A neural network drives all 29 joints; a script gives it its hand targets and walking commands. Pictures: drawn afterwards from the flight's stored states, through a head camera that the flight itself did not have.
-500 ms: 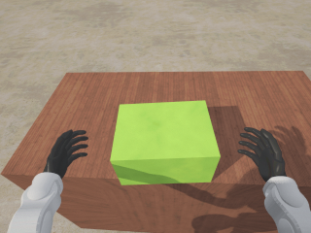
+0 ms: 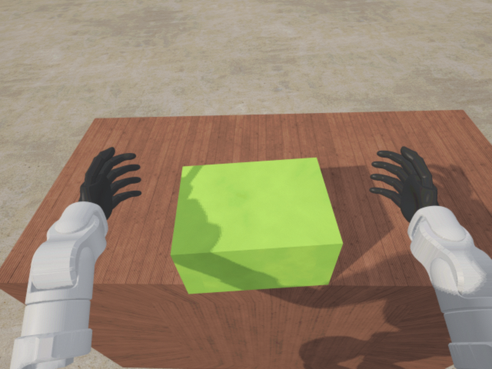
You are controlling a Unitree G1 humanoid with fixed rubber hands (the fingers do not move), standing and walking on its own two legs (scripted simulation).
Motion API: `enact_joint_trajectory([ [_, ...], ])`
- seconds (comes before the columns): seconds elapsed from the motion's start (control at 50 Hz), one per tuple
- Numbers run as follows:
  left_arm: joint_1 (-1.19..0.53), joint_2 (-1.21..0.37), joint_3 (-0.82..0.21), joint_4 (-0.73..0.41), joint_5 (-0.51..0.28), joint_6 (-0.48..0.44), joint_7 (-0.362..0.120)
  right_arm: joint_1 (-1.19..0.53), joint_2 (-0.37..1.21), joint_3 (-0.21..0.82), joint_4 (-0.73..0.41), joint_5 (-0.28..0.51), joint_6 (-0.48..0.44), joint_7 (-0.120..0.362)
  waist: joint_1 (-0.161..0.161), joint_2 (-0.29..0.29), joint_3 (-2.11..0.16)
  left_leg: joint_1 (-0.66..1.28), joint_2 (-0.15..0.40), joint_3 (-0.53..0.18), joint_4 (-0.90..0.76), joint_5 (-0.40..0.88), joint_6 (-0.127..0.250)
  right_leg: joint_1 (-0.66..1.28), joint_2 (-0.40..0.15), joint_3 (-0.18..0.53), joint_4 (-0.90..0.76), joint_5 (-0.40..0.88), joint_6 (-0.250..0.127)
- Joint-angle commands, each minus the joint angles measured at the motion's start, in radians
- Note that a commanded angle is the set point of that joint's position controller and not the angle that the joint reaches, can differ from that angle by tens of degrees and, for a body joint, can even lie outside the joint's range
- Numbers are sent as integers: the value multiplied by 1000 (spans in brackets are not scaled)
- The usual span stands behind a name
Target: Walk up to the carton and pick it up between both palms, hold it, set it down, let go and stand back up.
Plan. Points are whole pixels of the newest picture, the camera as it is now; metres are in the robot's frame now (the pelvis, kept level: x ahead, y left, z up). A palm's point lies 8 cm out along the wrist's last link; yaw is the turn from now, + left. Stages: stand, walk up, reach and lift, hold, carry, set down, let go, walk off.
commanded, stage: reach and lift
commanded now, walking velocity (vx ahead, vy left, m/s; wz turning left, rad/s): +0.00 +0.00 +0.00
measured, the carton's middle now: (253, 224) +0.39 +0.03 +0.01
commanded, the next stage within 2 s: none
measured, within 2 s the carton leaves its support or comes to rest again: neither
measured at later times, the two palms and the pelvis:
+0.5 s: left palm (103, 156) +0.41 +0.26 +0.18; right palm (406, 147) +0.42 -0.20 +0.17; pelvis +0.00 +0.00 +0.00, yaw +0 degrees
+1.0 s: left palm (128, 206) +0.39 +0.25 +0.07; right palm (369, 200) +0.41 -0.17 +0.06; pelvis +0.00 +0.01 +0.00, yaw +0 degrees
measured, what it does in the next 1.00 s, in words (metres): stands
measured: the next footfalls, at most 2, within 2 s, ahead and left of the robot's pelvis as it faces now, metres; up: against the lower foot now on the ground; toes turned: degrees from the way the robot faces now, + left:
none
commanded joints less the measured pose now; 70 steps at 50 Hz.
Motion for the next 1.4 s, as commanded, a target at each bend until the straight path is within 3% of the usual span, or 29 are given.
enact_joint_trajectory([
  [0.0,-428,215,124,-13,13,-49,5,-423,-189,-39,26,12,-40,15,-6,-45,-403,-140,21,-41,-32,283,-24,236,-48,68,-26,332,59],
  [0.08,-552,205,97,123,19,-66,7,-523,-153,-14,171,8,-33,21,-23,-30,-391,-187,30,-46,-45,193,-9,198,-58,81,-33,248,61],
  [0.12,-516,212,92,110,20,-77,2,-535,-167,-15,169,23,-41,17,-1,-12,-416,-184,33,-45,-27,277,-22,252,-59,83,-16,353,58],
  [0.14,-554,214,80,101,22,-80,-5,-548,-182,-12,196,20,-44,15,-29,-10,-434,-151,31,-39,-21,291,-23,261,-53,75,-14,378,63],
  [0.22,-729,239,55,279,22,-116,-1,-709,-154,8,293,12,-42,28,-20,-12,-402,-230,33,-52,-41,178,-10,193,-58,66,-27,235,66],
  [0.26,-757,218,25,313,-2,-146,2,-745,-151,-24,340,-21,-61,28,-45,-16,-440,-226,42,-66,-29,222,-21,206,-51,55,-28,240,50],
  [0.28,-709,229,57,306,6,-166,3,-721,-123,27,330,-3,-69,29,-8,-28,-476,-206,39,-53,-12,273,-14,221,-55,62,-25,281,52],
  [0.38,-799,237,37,353,32,-215,9,-795,-145,18,420,-29,-112,25,-33,-3,-558,-151,28,-56,5,335,-33,222,-44,38,-8,378,62],
  [0.46,-734,200,5,667,61,-244,-30,-755,-76,97,638,-10,-114,32,-17,-18,-418,-217,29,-54,-12,279,-12,212,-51,37,-33,318,64],
  [0.54,-619,149,14,476,70,-331,-36,-654,-36,141,498,15,-203,25,15,-37,-480,-122,16,-43,35,467,-32,269,-39,36,-15,479,64],
  [0.56,-638,134,-7,598,66,-328,-47,-672,-59,117,611,-5,-196,28,-22,7,-435,-115,24,-60,33,441,-35,203,-34,24,-19,415,57],
  [0.58,-647,138,9,676,72,-354,-55,-694,-46,119,616,-24,-213,30,-7,-21,-433,-176,25,-57,26,377,-21,193,-33,29,-18,354,61],
  [0.66,-716,102,-53,544,63,-513,-35,-724,-7,79,590,-60,-307,46,-20,69,-472,-114,40,-67,36,365,-42,98,-33,8,-21,214,32],
  [0.68,-757,85,-97,518,13,-563,-25,-760,-16,60,536,-81,-344,51,-37,60,-520,-96,50,-84,38,369,-50,65,-25,-10,-11,192,20],
  [0.7,-762,90,-111,636,3,-599,-25,-757,17,84,603,-74,-360,55,-17,60,-482,-124,42,-82,57,330,-42,30,-37,5,-13,159,18],
  [0.72,-766,73,-136,815,0,-631,-41,-781,21,66,693,-103,-374,59,-41,54,-379,-203,46,-83,45,236,-28,-36,-46,-2,-12,80,23],
  [0.74,-794,78,-129,783,-3,-675,-26,-785,38,83,667,-114,-399,65,-11,40,-439,-216,49,-77,52,229,-26,-16,-54,13,0,76,15],
  [0.82,-782,66,-173,780,-54,-784,11,-753,35,105,685,-66,-475,66,9,60,-557,-223,61,-81,72,222,-38,-52,-50,8,51,40,4],
  [0.88,-666,57,-163,951,-46,-809,16,-671,-10,120,824,-71,-508,67,3,3,-615,-202,49,-65,100,241,-38,-99,-36,-5,45,55,11],
  [0.94,-719,94,-122,972,-23,-819,16,-733,-21,162,843,-37,-540,56,51,-4,-608,-203,53,-53,127,347,-42,-104,-31,-13,71,113,28],
  [1.04,-654,31,-184,800,-25,-844,22,-693,-50,151,816,-9,-622,44,10,41,-730,-42,52,-74,182,576,-95,-129,-2,-32,66,227,28],
  [1.06,-615,58,-156,805,-5,-842,24,-655,-38,172,836,4,-623,48,37,49,-709,-76,46,-59,195,568,-92,-81,-10,-14,62,248,26],
  [1.08,-627,51,-168,789,-11,-823,19,-657,-48,154,853,3,-618,43,3,30,-722,-31,52,-71,192,617,-97,-100,6,-29,54,262,26],
  [1.14,-548,28,-178,762,1,-799,16,-626,-34,210,823,22,-615,56,53,50,-663,10,65,-73,203,691,-104,-133,3,-27,41,253,17],
  [1.16,-520,24,-156,833,27,-782,6,-595,-6,236,862,17,-606,55,67,0,-612,-22,60,-63,196,655,-87,-89,-2,-12,27,252,23],
  [1.22,-497,4,-146,724,59,-755,3,-553,-20,225,898,23,-606,58,45,52,-574,-8,56,-70,188,700,-97,-40,-8,-11,27,307,19],
  [1.28,-480,-4,-123,811,54,-741,-17,-584,7,211,856,-8,-598,34,38,-21,-503,-94,43,-56,175,603,-75,-1,-15,3,24,335,35],
  [1.34,-553,-38,-135,671,70,-768,0,-640,47,181,781,-16,-621,31,41,49,-612,-45,49,-58,177,661,-94,-24,-9,-10,38,298,23],
  [1.38,-571,-84,-139,693,68,-777,-9,-653,128,176,742,-42,-634,24,28,33,-629,-102,39,-56,199,616,-80,-27,-26,0,45,326,32],
])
